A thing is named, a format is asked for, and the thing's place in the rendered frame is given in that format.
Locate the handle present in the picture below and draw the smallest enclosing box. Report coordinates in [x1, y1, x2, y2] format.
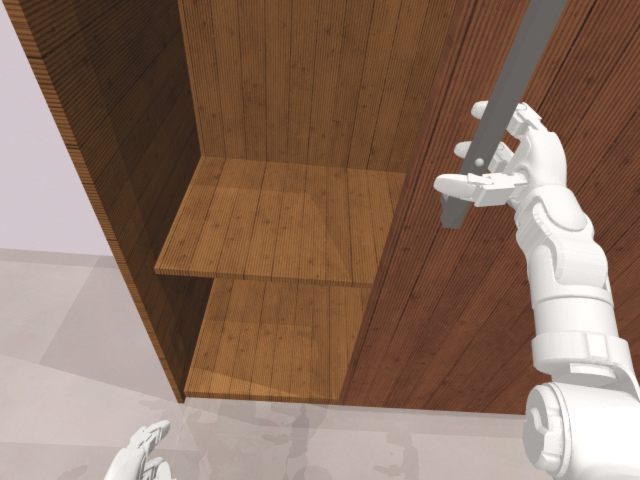
[440, 0, 568, 229]

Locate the robot right upper arm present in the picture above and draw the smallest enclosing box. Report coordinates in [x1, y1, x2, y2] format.
[522, 382, 640, 480]

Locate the wardrobe door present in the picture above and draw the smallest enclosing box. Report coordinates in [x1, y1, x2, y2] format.
[339, 0, 640, 415]

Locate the robot left hand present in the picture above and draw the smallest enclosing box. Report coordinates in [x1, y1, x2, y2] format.
[104, 420, 176, 480]

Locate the robot right forearm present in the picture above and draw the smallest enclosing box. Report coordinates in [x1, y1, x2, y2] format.
[514, 185, 640, 403]

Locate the robot right hand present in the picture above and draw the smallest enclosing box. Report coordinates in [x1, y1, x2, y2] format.
[434, 101, 567, 211]

